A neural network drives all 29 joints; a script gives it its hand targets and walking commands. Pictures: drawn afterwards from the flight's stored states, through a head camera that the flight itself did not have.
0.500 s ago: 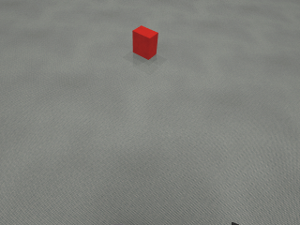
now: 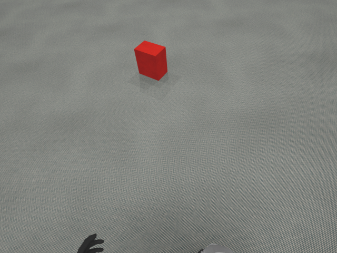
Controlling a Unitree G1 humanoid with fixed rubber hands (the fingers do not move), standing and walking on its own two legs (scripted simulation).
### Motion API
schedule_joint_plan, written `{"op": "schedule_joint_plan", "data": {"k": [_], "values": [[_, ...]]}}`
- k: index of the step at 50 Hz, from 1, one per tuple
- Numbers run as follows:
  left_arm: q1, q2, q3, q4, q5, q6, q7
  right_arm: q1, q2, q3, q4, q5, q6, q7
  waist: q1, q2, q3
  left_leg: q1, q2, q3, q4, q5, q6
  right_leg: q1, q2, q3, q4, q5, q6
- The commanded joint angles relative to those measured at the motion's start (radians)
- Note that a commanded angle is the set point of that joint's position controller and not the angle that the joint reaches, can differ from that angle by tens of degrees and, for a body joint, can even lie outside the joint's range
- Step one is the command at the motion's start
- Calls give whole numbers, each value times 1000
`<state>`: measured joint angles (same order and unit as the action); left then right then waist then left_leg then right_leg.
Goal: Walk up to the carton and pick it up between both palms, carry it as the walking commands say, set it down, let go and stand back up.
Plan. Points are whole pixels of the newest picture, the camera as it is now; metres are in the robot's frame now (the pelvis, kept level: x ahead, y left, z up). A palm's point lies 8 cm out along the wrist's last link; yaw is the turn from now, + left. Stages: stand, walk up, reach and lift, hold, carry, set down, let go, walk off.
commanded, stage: walk up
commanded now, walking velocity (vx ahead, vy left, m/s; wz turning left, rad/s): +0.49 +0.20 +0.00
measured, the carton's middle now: (151, 60) +1.68 +0.18 -0.63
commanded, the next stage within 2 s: none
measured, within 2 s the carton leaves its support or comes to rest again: neither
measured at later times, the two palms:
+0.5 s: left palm out of the picture +0.14 +0.31 -0.14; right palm (219, 162) +0.38 -0.14 -0.12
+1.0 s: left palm (108, 105) +0.65 +0.26 -0.12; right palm (230, 171) +0.35 -0.17 -0.14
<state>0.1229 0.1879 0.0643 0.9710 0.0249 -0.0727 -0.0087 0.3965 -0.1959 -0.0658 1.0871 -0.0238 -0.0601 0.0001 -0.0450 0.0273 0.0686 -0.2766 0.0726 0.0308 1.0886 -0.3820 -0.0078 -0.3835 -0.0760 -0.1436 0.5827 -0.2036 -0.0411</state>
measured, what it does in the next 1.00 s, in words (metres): walks ahead: left foot, then right foot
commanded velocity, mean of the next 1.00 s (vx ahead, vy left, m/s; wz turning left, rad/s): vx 0.50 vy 0.03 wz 0.00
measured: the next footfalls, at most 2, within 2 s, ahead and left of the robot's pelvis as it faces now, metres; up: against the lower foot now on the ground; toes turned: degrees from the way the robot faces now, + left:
left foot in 0.44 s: +0.35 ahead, +0.20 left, +0.00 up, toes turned +10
right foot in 0.98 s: +0.63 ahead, -0.08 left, +0.00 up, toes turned -9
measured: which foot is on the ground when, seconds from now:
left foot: up 0.00-0.42, down 0.44-0.98, up 1.00-1.00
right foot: down 0.00-0.44, up 0.46-0.96, down 0.98-1.00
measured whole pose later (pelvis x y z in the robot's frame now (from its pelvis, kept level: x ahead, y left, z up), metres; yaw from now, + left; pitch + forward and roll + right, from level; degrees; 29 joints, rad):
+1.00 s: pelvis +0.48 +0.04 -0.01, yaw +0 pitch +1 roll +1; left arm 0.02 0.18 0.06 0.91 0.04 -0.07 -0.03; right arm 0.51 -0.15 -0.05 1.13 -0.02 -0.07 -0.01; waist -0.07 0.00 0.06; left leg 0.00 0.12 0.13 0.57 -0.48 -0.05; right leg -0.45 -0.08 -0.15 0.56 -0.14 -0.03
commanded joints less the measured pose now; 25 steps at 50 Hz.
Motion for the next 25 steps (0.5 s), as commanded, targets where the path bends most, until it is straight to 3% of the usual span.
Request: {"op": "schedule_joint_plan", "data": {"k": [1, 3, 5, 11, 16, 19, 20, 21, 22, 23, 24, 25], "values": [[175, 110, 25, 30, -14, -8, 14, 45, -8, -4, -39, -13, 5, 15, 55, -159, -61, -263, 86, -54, 114, 160, 10, 235, -274, 348, -361, 77, -30], [211, 90, 12, 45, -11, -16, 15, 28, -15, -5, -46, -17, 27, 27, 47, -189, -54, -245, 71, -36, 86, 196, 1, 219, -237, 260, -360, 181, -21], [266, 104, 10, 61, -11, -23, 13, -21, -25, -5, -61, -16, 46, 34, 42, -173, -36, -281, 65, -25, 40, 220, -12, 220, -237, 215, -359, 265, -26], [369, 125, 14, 76, -4, -22, 21, -258, -27, 9, -146, -14, 57, 67, 89, -182, 49, -381, 79, 10, -224, 353, -55, 231, -244, 183, -447, 71, -53], [421, 140, 19, 88, -3, -19, 28, -403, -33, 8, -198, 0, 42, 76, 127, -200, 80, -295, 52, 87, -468, 340, -55, 287, -250, 127, -468, 76, -51], [380, 121, 14, 91, -7, -11, 18, -386, -40, 11, -202, -5, 22, 67, 102, -274, 34, -80, 7, 124, -547, 238, -28, 251, -201, 67, -422, 5, -47], [383, 133, 17, 97, -5, -7, 19, -327, -57, 1, -178, -11, 13, 58, 77, -224, 24, 1, -8, 144, -573, 214, -21, 235, -207, 60, -353, 28, -48], [387, 134, 16, 100, -1, -5, 18, -211, -84, -15, -135, -18, 1, 45, 26, -127, -23, 137, -27, 158, -611, 173, -7, 205, -182, 26, -185, 133, -40], [381, 105, 7, 92, 5, -5, 15, -43, -131, -33, -89, -24, -11, 26, -45, -15, -121, 336, 30, 89, -626, 118, 20, 112, -135, -13, 62, 148, -13], [380, 21, -8, 47, 2, -13, 11, 114, -246, -52, -64, -26, -18, 9, -89, 272, -248, 532, 331, -289, -747, -75, 85, -131, -48, -23, 435, -282, 34], [389, 37, 9, 38, -9, -15, 13, 131, -335, -67, -61, -11, -18, 14, -82, 280, -286, 520, 470, -642, -925, -104, 153, -284, 26, 103, 623, -343, 29], [367, 76, 26, 59, -8, -4, 10, 44, -285, -57, -71, -10, -17, 13, -37, 61, -203, 417, 472, -608, -904, -14, 134, -297, -34, 177, 708, -260, 37]]}}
